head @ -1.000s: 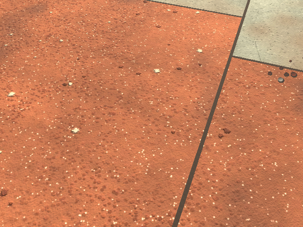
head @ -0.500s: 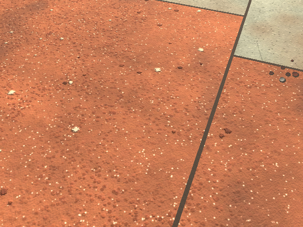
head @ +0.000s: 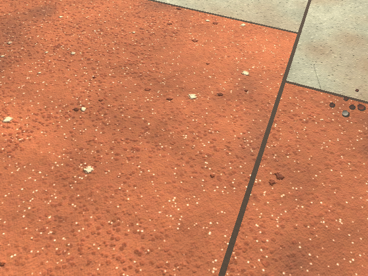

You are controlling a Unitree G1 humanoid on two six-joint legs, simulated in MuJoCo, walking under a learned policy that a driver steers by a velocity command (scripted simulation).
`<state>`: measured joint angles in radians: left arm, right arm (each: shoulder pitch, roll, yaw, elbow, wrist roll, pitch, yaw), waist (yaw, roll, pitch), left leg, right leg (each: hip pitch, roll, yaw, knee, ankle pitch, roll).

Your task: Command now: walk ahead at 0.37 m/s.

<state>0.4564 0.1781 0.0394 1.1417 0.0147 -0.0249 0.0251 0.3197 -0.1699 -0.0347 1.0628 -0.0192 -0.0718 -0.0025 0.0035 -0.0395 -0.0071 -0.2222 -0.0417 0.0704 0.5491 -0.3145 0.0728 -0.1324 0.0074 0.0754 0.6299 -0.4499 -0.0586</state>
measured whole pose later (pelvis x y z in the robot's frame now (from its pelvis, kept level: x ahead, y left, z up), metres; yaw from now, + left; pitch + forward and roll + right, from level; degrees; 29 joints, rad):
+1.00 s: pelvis +0.54 +0.02 -0.01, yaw +0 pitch +0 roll +0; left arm 0.48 0.17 0.02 1.10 0.00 -0.09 0.01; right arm 0.03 -0.17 -0.04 0.89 -0.04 -0.08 0.01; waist 0.04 -0.01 0.07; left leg -0.44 -0.03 0.12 0.55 -0.10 0.12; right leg -0.03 0.04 -0.05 0.74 -0.44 -0.08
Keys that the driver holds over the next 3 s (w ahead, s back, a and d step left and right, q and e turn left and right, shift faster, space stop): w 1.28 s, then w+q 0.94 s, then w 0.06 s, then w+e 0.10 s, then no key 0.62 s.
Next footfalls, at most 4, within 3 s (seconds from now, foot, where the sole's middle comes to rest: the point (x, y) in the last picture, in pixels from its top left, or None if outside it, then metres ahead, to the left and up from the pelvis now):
0.42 right None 0.37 -0.06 -0.77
0.96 left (160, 236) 0.69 0.10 -0.77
1.50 right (203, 174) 0.99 -0.08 -0.77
2.06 left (150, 138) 1.20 0.17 -0.77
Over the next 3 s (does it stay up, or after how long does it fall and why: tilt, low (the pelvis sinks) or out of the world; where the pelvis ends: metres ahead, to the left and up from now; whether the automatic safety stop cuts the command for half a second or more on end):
stays up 1.40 0.21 0.01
